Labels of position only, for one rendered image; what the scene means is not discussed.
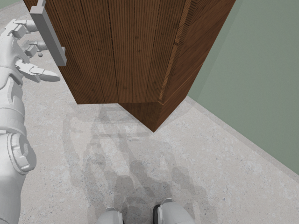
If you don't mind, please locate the right robot shin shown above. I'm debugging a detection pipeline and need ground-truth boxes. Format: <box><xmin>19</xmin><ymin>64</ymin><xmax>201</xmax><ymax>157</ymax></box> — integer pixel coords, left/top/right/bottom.
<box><xmin>158</xmin><ymin>198</ymin><xmax>173</xmax><ymax>223</ymax></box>

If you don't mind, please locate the robot left upper arm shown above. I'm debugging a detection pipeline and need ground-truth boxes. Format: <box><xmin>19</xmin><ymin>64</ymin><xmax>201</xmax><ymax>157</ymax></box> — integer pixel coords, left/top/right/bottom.
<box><xmin>0</xmin><ymin>133</ymin><xmax>36</xmax><ymax>224</ymax></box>

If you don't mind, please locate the handle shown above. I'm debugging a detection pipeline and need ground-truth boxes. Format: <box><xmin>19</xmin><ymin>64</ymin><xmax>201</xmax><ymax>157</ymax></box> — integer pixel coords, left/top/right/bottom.
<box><xmin>29</xmin><ymin>0</ymin><xmax>67</xmax><ymax>66</ymax></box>

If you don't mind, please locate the cupboard door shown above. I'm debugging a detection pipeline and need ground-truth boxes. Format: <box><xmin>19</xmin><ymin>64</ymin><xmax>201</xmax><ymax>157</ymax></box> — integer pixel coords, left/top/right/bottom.
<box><xmin>23</xmin><ymin>0</ymin><xmax>186</xmax><ymax>105</ymax></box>

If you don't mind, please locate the robot left hand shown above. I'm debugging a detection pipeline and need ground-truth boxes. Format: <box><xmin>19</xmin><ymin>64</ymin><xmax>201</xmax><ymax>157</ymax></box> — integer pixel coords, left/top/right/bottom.
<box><xmin>0</xmin><ymin>19</ymin><xmax>61</xmax><ymax>83</ymax></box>

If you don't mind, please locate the robot right thigh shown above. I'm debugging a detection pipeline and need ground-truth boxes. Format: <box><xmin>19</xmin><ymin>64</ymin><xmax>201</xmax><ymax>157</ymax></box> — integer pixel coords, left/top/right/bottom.
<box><xmin>157</xmin><ymin>202</ymin><xmax>196</xmax><ymax>224</ymax></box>

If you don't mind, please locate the robot left forearm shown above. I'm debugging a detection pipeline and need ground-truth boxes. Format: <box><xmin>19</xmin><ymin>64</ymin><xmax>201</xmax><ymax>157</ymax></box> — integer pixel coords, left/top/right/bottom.
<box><xmin>0</xmin><ymin>67</ymin><xmax>27</xmax><ymax>137</ymax></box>

